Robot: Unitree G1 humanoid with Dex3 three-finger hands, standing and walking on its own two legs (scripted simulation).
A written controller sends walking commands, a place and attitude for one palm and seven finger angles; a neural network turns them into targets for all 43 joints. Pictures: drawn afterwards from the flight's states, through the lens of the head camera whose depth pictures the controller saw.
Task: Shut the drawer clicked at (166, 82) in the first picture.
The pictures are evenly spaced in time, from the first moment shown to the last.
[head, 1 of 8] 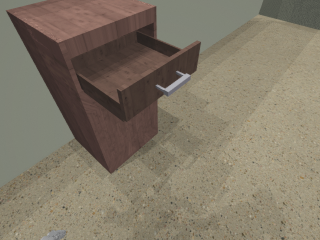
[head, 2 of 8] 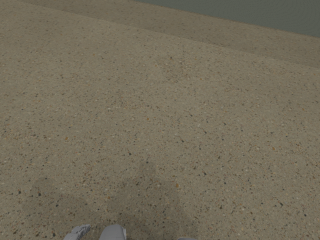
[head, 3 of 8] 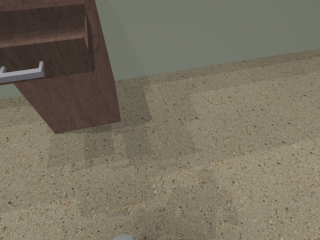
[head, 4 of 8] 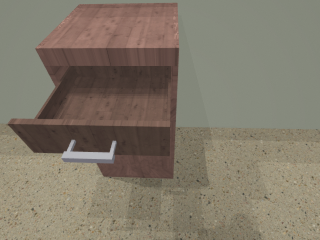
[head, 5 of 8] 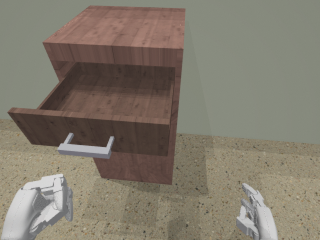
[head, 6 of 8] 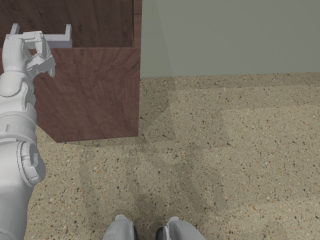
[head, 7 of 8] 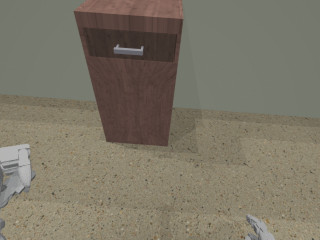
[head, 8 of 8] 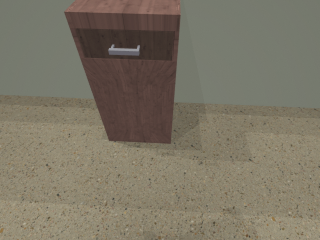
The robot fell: no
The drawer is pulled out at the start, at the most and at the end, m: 0.28 0.28 0.00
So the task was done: yes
